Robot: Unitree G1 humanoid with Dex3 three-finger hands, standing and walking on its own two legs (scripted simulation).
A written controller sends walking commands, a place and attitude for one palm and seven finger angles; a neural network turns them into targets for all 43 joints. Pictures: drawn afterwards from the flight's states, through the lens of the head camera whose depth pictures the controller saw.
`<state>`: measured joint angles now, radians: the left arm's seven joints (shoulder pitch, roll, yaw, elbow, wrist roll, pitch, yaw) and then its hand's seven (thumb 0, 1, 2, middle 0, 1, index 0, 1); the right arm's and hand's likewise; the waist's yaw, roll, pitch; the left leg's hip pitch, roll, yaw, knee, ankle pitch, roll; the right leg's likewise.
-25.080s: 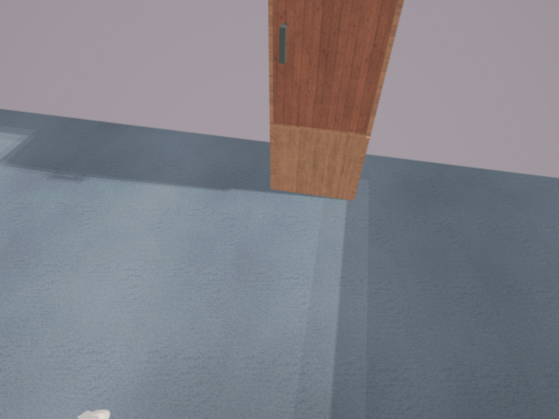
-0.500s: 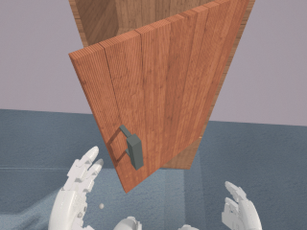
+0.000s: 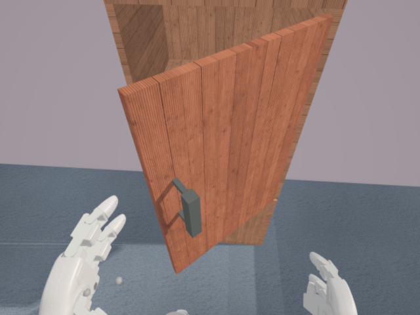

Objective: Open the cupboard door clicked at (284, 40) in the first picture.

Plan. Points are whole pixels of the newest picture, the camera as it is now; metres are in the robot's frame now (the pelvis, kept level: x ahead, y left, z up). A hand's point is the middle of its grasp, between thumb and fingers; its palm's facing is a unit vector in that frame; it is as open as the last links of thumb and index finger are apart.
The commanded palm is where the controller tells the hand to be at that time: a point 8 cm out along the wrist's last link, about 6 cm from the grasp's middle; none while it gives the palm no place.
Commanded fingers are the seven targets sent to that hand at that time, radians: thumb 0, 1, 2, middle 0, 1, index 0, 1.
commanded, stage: draw the hand back to the body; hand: left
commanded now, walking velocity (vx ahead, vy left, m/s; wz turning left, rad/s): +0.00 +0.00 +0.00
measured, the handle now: (186, 207) +0.30 +0.07 +0.07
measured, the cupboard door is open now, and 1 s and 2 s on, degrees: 42 42 42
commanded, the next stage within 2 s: step back with the hand held close in 1.28 s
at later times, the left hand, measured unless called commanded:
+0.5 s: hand (55, 248) +0.18 +0.22 +0.16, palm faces +0.26 -0.90 -0.35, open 13.9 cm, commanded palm +0.14 +0.27 +0.19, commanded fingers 0.00 0.23 0.62 -0.18 -0.30 -0.18 -0.30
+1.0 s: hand out of the picture +0.22 +0.27 +0.24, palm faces +0.46 -0.80 -0.40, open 8.2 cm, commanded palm +0.17 +0.30 +0.24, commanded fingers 0.00 0.90 0.90 -0.20 -0.30 -0.20 -0.30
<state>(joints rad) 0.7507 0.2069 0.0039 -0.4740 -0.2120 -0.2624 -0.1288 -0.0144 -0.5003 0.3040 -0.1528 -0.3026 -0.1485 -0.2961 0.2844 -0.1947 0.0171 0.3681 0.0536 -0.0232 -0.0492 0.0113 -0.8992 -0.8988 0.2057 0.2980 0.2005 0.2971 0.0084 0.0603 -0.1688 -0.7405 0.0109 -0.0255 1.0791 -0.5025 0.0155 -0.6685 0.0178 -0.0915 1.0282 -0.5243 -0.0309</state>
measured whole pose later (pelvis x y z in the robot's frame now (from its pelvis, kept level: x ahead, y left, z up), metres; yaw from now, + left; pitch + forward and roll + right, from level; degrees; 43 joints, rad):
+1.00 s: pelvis +0.03 +0.01 +0.07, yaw -1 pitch -3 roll +0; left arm 0.48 0.36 0.35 -0.44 -0.08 -0.06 0.12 0.01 0.75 0.84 -0.21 -0.30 -0.20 -0.30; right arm 0.20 -0.23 0.03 0.61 0.02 -0.09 -0.08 0.01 -0.90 -0.90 0.21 0.30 0.20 0.30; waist 0.07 0.06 -0.01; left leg -0.14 -0.01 0.02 0.46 -0.27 0.03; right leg -0.09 0.01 -0.04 0.43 -0.29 -0.01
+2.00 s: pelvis -0.04 +0.03 +0.07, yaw -2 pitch -1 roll -2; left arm 0.57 0.43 0.42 -0.50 -0.03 -0.17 0.15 0.01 0.89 0.90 -0.22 -0.30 -0.21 -0.30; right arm 0.21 -0.23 -0.01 0.54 0.03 0.01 -0.08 0.01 -0.90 -0.90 0.21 0.30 0.20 0.30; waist -0.01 0.01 0.02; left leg -0.34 0.00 0.04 0.54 -0.19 0.05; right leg -0.28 0.02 -0.02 0.47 -0.18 0.01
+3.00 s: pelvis -0.27 +0.06 +0.06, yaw -6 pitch -2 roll -2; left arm 0.56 0.52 0.50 -0.58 -0.08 -0.17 0.12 0.01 0.89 0.90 -0.22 -0.30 -0.21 -0.30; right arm 0.24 -0.17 0.00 0.61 -0.01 -0.11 -0.04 0.01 -0.90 -0.90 0.21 0.30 0.20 0.30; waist -0.08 -0.05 0.01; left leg -0.51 -0.01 0.04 0.45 -0.17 -0.02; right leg -0.20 0.10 -0.05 0.62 -0.61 -0.06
